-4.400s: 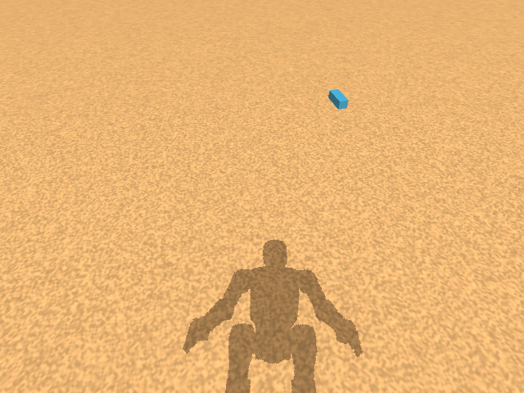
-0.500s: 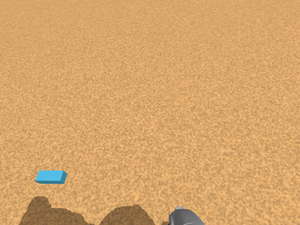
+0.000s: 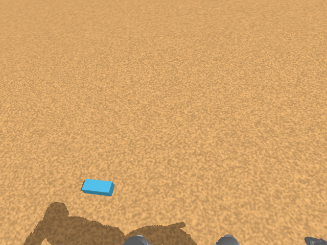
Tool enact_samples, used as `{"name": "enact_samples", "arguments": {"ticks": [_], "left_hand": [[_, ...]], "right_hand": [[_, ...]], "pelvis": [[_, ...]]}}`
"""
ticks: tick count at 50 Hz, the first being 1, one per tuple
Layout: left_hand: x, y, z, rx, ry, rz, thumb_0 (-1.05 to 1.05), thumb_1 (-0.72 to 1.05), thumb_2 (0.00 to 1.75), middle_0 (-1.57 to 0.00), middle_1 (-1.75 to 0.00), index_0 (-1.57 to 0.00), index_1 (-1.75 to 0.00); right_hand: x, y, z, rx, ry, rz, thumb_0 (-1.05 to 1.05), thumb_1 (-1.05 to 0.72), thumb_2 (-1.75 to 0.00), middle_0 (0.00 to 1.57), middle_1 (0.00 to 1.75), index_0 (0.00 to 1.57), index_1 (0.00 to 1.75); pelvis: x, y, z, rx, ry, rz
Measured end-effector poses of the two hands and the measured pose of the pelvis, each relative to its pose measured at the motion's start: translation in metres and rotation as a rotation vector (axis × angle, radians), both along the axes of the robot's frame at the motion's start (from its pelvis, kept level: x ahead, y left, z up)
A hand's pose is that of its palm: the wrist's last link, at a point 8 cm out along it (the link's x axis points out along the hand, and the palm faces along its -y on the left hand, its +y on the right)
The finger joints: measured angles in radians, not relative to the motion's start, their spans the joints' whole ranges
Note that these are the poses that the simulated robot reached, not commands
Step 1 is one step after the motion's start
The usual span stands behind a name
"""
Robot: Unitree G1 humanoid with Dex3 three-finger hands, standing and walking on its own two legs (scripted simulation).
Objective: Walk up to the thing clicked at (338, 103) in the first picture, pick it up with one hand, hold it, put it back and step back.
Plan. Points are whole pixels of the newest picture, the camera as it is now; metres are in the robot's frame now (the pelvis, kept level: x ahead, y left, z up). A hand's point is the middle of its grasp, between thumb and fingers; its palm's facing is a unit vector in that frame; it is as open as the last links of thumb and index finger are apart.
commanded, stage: walk up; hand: left
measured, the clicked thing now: (98, 187) +0.52 +0.48 -0.69
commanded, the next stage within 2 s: none
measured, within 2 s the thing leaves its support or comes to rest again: neither
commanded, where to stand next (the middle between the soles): +0.11 +0.37 m, yaw -7 degrees
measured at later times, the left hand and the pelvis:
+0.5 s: hand out of the picture +0.11 +0.46 -0.07, palm faces -0.02 -0.80 -0.60, open 7.4 cm; pelvis +0.03 +0.16 +0.02, yaw -2 degrees
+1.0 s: hand out of the picture +0.12 +0.66 -0.11, palm faces -0.10 -0.85 -0.51, open 7.4 cm; pelvis +0.05 +0.37 +0.02, yaw -4 degrees
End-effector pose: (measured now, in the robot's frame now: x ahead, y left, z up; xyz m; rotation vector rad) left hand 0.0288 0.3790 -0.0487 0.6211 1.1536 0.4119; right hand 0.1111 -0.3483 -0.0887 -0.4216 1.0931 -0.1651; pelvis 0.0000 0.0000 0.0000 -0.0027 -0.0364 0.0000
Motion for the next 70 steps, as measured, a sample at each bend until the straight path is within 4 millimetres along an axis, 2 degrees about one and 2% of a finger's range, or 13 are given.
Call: {"name": "enact_samples", "arguments": {"ticks": [4, 12, 17, 21, 26, 30, 35, 39, 46, 51, 58, 63, 70], "left_hand": [[0.01, 0.033, -0.013, -0.02, 0.05, 0.032, 0.01, 0.9, 0.9, -0.2, -0.3, -0.21, -0.3], [0.058, 0.039, -0.009, -0.129, 0.053, -0.063, 0.01, 0.9, 0.9, -0.2, -0.3, -0.21, -0.3], [0.077, 0.051, -0.007, -0.118, 0.014, -0.108, 0.0, 0.89, 0.9, -0.21, -0.3, -0.21, -0.3], [0.079, 0.079, 0.006, -0.088, -0.041, -0.084, 0.0, 0.89, 0.9, -0.21, -0.3, -0.21, -0.3], [0.076, 0.127, 0.027, -0.045, -0.087, -0.075, 0.0, 0.89, 0.9, -0.21, -0.3, -0.21, -0.3], [0.072, 0.178, 0.032, -0.008, -0.081, -0.083, 0.0, 0.89, 0.9, -0.21, -0.3, -0.21, -0.3], [0.068, 0.262, 0.015, 0.02, -0.072, -0.08, 0.0, 0.89, 0.9, -0.21, -0.3, -0.21, -0.3], [0.065, 0.314, -0.006, 0.023, -0.029, -0.017, 0.0, 0.89, 0.9, -0.21, -0.3, -0.21, -0.3], [0.078, 0.324, -0.011, -0.106, 0.022, -0.041, 0.01, 0.9, 0.9, -0.2, -0.3, -0.21, -0.3], [0.086, 0.322, -0.015, -0.168, 0.052, -0.086, 0.0, 0.9, 0.9, -0.2, -0.3, -0.21, -0.3], [0.105, 0.335, -0.02, -0.227, -0.003, -0.102, 0.0, 0.89, 0.9, -0.21, -0.3, -0.21, -0.3], [0.128, 0.353, -0.026, -0.278, -0.033, -0.125, 0.0, 0.89, 0.9, -0.21, -0.3, -0.21, -0.3], [0.163, 0.375, -0.026, -0.324, -0.052, -0.145, 0.0, 0.9, 0.9, -0.2, -0.3, -0.21, -0.3]], "right_hand": [[-0.024, 0.042, 0.008, 0.003, 0.025, -0.05, 0.01, -0.91, -0.9, 0.2, 0.3, 0.2, 0.3], [-0.063, 0.102, 0.013, 0.042, 0.122, -0.142, 0.01, -0.9, -0.89, 0.21, 0.3, 0.2, 0.3], [-0.058, 0.129, -0.013, 0.078, 0.132, -0.165, 0.01, -0.9, -0.9, 0.21, 0.3, 0.2, 0.3], [-0.039, 0.163, -0.02, 0.104, 0.134, -0.12, 0.01, -0.9, -0.9, 0.2, 0.3, 0.2, 0.3], [-0.011, 0.195, -0.017, 0.117, 0.072, -0.07, 0.01, -0.9, -0.89, 0.21, 0.3, 0.2, 0.3], [0.004, 0.22, -0.013, 0.093, 0.025, -0.061, 0.01, -0.9, -0.89, 0.21, 0.3, 0.2, 0.3], [0.01, 0.264, -0.011, 0.024, 0.009, -0.048, 0.01, -0.91, -0.9, 0.2, 0.3, 0.2, 0.3], [-0.008, 0.312, -0.004, 0.005, 0.005, -0.067, 0.01, -0.91, -0.9, 0.2, 0.3, 0.2, 0.3], [-0.047, 0.377, 0.014, 0.038, 0.107, -0.131, 0.01, -0.9, -0.89, 0.21, 0.3, 0.2, 0.3], [-0.056, 0.404, 0.002, 0.057, 0.141, -0.169, 0.01, -0.9, -0.89, 0.21, 0.3, 0.2, 0.3], [-0.031, 0.45, -0.009, 0.089, 0.133, -0.159, 0.01, -0.9, -0.89, 0.21, 0.3, 0.2, 0.3], [-0.005, 0.476, -0.001, 0.077, 0.035, -0.143, 0.01, -0.9, -0.89, 0.21, 0.3, 0.2, 0.3], [0.0, 0.493, 0.026, 0.011, -0.029, -0.16, 0.01, -0.9, -0.89, 0.21, 0.3, 0.21, 0.3]], "pelvis": [[0.009, 0.033, 0.006, -0.028, 0.007, -0.008], [0.026, 0.078, 0.028, -0.012, 0.016, -0.032], [0.033, 0.105, 0.017, -0.022, 0.004, -0.067], [0.034, 0.129, 0.019, -0.03, -0.011, -0.041], [0.033, 0.168, 0.023, -0.01, -0.008, -0.031], [0.031, 0.207, 0.018, -0.005, -0.002, -0.028], [0.027, 0.268, -0.001, -0.023, 0.005, -0.021], [0.029, 0.308, -0.005, -0.008, -0.019, -0.048], [0.039, 0.35, 0.023, -0.019, 0.015, -0.039], [0.047, 0.377, 0.024, -0.008, 0.024, -0.068], [0.053, 0.405, 0.024, -0.01, 0.002, -0.084], [0.058, 0.435, 0.024, 0.014, -0.004, -0.092], [0.064, 0.455, 0.033, -0.017, 0.0, -0.117]]}}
